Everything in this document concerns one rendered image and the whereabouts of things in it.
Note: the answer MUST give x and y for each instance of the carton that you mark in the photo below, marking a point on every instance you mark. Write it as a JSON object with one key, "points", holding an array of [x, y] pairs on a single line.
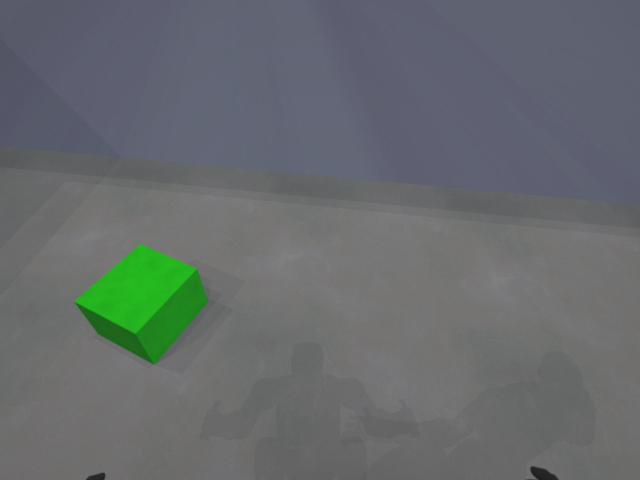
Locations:
{"points": [[144, 302]]}

